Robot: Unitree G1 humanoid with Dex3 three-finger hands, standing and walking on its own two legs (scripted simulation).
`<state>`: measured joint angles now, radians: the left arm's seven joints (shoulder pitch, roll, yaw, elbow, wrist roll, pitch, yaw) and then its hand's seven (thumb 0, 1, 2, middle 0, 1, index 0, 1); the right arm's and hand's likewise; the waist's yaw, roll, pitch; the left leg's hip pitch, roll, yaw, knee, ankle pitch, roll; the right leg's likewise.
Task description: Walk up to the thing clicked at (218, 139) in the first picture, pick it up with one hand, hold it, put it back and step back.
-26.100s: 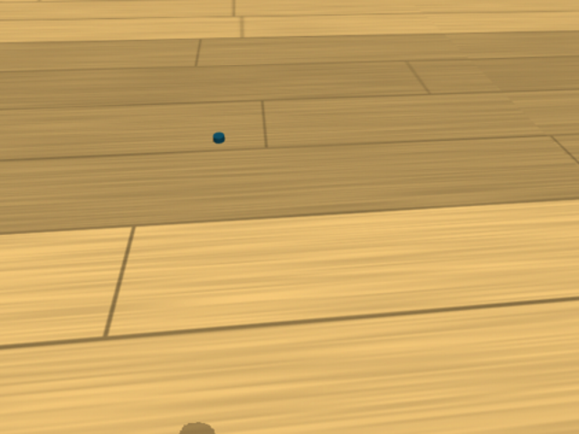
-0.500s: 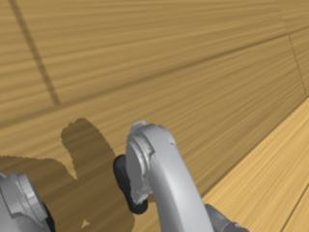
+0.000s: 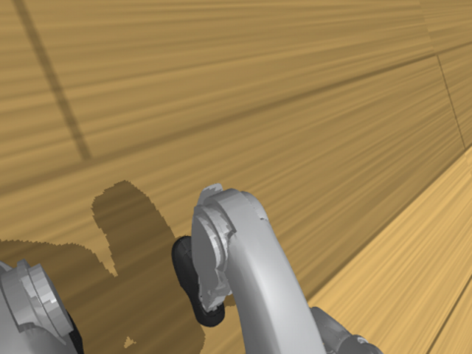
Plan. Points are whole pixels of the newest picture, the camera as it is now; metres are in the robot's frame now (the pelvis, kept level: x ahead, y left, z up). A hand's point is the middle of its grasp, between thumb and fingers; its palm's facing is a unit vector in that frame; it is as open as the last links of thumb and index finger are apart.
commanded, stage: settle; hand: left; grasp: from above
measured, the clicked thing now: out of the picture +0.45 +0.37 -0.29
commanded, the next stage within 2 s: lift in 0.82 s
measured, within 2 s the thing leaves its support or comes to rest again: leaves its support in 0.18 s
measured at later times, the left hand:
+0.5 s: hand out of the picture +0.44 +0.37 -0.19, palm faces -0.42 -0.14 -0.90, open 7.2 cm
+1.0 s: hand out of the picture +0.44 +0.36 -0.13, palm faces -0.44 -0.12 -0.89, open 7.1 cm
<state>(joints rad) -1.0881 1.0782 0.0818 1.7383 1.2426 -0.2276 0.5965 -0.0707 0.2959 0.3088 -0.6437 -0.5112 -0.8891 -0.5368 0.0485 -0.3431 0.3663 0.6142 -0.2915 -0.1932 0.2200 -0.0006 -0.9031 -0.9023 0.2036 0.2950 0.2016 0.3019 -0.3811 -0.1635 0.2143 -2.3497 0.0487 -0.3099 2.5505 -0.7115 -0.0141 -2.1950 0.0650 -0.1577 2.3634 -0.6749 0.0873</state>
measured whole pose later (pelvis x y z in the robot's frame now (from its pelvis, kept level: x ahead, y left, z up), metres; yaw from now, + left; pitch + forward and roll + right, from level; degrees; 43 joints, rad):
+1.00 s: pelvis +0.00 -0.01 +0.02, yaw +6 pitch +33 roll -10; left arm -1.01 0.83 0.08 1.36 1.22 -0.19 0.24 -0.06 0.30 0.22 -0.73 -0.41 -1.00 -0.44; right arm 0.16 -0.31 0.13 0.65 -0.14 0.00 0.14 0.00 -0.91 -0.90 0.20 0.30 0.20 0.30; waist -0.25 0.00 0.00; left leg -2.35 0.03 -0.19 2.41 -0.64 -0.01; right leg -2.23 0.01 -0.08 2.32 -0.67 0.06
